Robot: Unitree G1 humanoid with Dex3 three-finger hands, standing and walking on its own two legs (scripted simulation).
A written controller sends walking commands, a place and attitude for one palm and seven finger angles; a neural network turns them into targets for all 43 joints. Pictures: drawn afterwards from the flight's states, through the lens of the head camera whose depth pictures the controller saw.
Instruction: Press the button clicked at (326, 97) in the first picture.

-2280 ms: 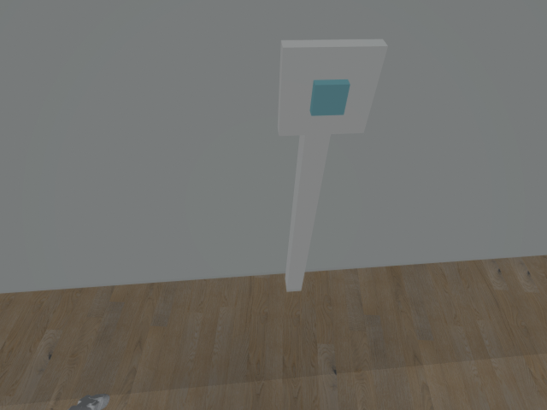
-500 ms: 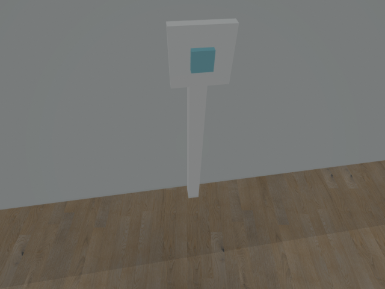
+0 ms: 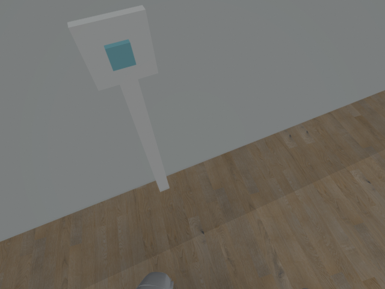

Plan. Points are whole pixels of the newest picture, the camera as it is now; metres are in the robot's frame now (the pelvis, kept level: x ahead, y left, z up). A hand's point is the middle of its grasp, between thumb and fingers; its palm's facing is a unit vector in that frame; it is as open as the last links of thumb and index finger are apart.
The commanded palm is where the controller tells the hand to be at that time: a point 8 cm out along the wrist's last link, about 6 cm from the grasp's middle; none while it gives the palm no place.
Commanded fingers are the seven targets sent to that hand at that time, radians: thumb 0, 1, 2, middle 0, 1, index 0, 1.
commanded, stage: walk to a spot facing it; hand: left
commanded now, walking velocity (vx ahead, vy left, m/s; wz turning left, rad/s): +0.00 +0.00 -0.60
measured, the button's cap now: (120, 54) +0.65 +0.26 +0.12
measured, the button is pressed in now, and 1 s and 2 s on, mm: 0 0 0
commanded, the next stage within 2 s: none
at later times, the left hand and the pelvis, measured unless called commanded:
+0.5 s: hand out of the picture +0.11 +0.29 -0.18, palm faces -0.21 -0.95 -0.24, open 7.4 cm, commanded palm none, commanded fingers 0.00 0.90 0.90 -0.20 -0.30 -0.20 -0.30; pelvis -0.01 +0.09 +0.00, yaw -17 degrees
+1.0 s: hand (148, 267) +0.18 +0.14 -0.17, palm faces -0.63 -0.74 -0.23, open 7.4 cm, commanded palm none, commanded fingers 0.00 0.90 0.90 -0.20 -0.30 -0.20 -0.30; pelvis -0.03 +0.07 -0.02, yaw -39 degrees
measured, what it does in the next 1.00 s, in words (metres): steps on the spot, turning right: left foot, then right foot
